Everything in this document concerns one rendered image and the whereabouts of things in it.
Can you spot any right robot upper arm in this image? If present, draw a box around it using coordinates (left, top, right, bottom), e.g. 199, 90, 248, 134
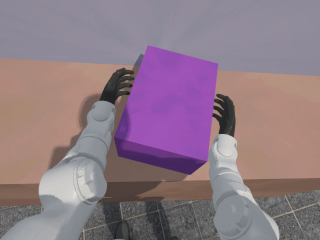
213, 195, 280, 240

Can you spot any right robot hand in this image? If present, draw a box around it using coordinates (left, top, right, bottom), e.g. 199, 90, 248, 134
212, 94, 236, 138

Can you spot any left robot upper arm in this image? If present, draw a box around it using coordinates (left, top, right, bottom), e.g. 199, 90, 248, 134
0, 158, 107, 240

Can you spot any pedestal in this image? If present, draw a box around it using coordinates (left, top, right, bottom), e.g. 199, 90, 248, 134
0, 58, 320, 207

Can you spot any left robot foot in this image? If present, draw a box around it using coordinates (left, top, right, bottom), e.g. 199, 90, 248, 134
115, 220, 130, 240

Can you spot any carton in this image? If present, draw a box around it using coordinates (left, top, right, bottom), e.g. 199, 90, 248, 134
114, 45, 218, 175

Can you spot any right robot forearm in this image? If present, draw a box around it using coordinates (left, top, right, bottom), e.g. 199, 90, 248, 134
208, 134, 260, 212

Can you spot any left robot hand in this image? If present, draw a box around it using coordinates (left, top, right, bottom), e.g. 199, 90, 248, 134
99, 68, 135, 105

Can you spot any left robot forearm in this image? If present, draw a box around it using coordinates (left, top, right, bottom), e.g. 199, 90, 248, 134
38, 100, 116, 202

